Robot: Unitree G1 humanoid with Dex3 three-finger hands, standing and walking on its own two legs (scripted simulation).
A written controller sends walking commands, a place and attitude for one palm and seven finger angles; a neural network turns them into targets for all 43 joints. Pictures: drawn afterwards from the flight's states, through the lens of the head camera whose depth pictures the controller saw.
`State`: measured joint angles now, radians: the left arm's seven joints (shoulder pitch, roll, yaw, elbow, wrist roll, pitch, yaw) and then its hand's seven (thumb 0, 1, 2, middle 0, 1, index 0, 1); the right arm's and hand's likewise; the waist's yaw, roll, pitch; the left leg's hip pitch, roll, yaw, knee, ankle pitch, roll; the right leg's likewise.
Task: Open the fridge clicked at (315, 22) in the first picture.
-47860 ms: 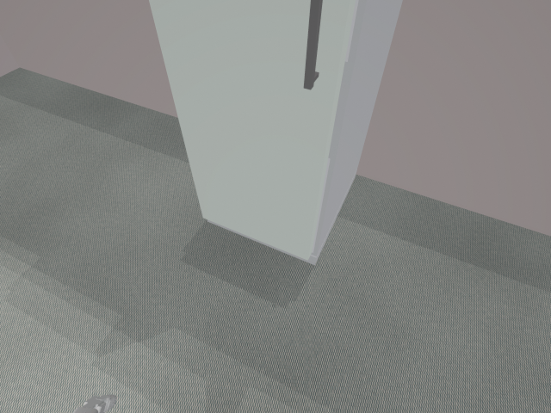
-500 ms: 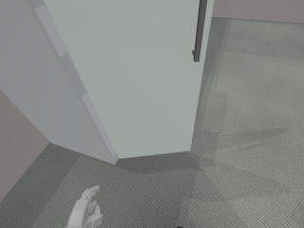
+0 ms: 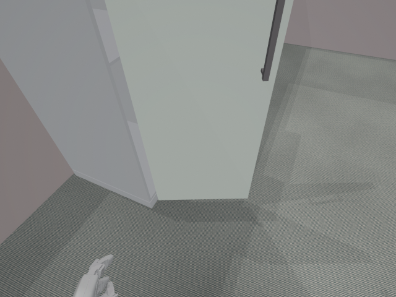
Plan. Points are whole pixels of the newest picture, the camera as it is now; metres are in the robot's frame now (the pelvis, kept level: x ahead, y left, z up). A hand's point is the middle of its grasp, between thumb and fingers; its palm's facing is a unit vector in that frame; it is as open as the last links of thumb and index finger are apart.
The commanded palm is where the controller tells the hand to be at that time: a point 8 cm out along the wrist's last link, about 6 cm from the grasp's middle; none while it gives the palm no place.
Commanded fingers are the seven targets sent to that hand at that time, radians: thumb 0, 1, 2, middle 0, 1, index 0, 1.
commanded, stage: stop stepping back and stand still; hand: right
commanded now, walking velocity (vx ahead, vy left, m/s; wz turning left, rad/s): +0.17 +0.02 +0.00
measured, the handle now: (276, 12) +0.74 -0.14 +0.27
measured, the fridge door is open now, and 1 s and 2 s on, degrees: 65 65 65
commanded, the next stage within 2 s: let the arm hang, fingers relaxed in 0.68 s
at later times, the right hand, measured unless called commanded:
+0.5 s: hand out of the picture +0.22 -0.28 +0.15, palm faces +0.44 +0.77 -0.46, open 7.4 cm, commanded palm +0.17 -0.32 +0.18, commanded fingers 0.00 -0.90 -0.90 0.20 0.30 0.20 0.30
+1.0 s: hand out of the picture +0.13 -0.25 -0.12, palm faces +0.02 +0.94 -0.34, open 7.4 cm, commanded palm none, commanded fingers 0.00 -0.90 -0.90 0.20 0.30 0.20 0.30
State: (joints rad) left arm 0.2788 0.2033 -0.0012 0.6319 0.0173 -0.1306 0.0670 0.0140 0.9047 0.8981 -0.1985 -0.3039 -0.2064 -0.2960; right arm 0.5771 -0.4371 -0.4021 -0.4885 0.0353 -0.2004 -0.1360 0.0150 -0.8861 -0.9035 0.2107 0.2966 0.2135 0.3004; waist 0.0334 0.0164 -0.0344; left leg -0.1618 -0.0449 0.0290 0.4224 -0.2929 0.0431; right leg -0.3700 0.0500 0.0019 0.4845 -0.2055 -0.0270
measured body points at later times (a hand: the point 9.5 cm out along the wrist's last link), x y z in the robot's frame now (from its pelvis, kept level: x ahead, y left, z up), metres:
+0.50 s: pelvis +0.03 -0.01 +0.00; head +0.03 -0.02 +0.44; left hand +0.18 +0.22 -0.10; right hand +0.20 -0.32 +0.18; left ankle -0.01 +0.09 -0.74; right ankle +0.04 -0.12 -0.74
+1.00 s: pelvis +0.00 -0.02 -0.01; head +0.00 -0.01 +0.44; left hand +0.15 +0.25 -0.13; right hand +0.13 -0.30 -0.10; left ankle -0.01 +0.09 -0.74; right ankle +0.04 -0.12 -0.74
